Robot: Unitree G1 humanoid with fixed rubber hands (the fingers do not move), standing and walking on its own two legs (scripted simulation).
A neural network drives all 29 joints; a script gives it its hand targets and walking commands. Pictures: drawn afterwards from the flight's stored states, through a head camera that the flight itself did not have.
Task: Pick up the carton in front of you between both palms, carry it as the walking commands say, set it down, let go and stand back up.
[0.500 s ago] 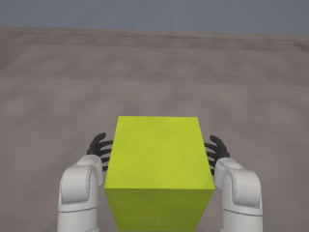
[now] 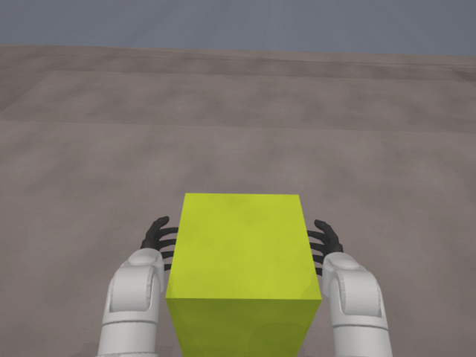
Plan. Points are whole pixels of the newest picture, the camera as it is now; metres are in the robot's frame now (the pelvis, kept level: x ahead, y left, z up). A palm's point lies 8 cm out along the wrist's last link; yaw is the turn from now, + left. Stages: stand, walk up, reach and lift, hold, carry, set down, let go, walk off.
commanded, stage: carry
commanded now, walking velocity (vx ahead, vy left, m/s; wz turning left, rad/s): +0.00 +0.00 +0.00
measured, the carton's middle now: (240, 278) +0.29 +0.00 -0.03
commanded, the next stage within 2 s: hold in 0.68 s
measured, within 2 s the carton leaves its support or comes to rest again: neither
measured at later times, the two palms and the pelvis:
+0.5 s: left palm (156, 257) +0.28 +0.15 +0.04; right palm (330, 262) +0.28 -0.15 +0.04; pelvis -0.01 +0.00 +0.00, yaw +0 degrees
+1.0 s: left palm (152, 265) +0.27 +0.15 +0.05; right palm (331, 276) +0.26 -0.15 +0.04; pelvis -0.03 +0.01 +0.01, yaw -1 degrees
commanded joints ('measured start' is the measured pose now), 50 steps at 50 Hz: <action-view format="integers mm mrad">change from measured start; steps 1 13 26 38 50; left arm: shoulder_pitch -471 -583 -514 -475 -569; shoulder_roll -839 -922 -906 -895 -846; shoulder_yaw -540 -403 -469 -423 -315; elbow -4 232 145 128 232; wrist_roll -264 -160 -201 -172 -122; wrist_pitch -93 -323 -255 -294 -350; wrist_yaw -224 -249 -243 -244 -229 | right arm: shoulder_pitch -481 -598 -532 -449 -577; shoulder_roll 828 908 892 882 813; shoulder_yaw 538 408 478 449 406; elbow -13 218 128 97 129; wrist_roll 260 157 204 168 150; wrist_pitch -102 -330 -261 -281 -303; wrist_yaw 219 242 234 217 212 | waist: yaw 0 1 -1 -7 -2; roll -3 -10 -9 19 11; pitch -154 -207 -208 -126 -4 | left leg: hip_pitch -72 -66 -60 -171 -262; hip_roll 112 102 107 -89 -58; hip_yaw -98 -98 -96 -260 -276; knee -110 -94 -74 -195 -244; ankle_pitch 110 104 151 323 38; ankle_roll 23 30 25 41 87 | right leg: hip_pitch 156 176 176 673 675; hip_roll -113 -114 -119 107 109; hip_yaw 142 149 146 323 300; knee -76 -78 -56 -72 -64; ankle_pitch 102 102 186 376 145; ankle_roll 10 3 0 -1 7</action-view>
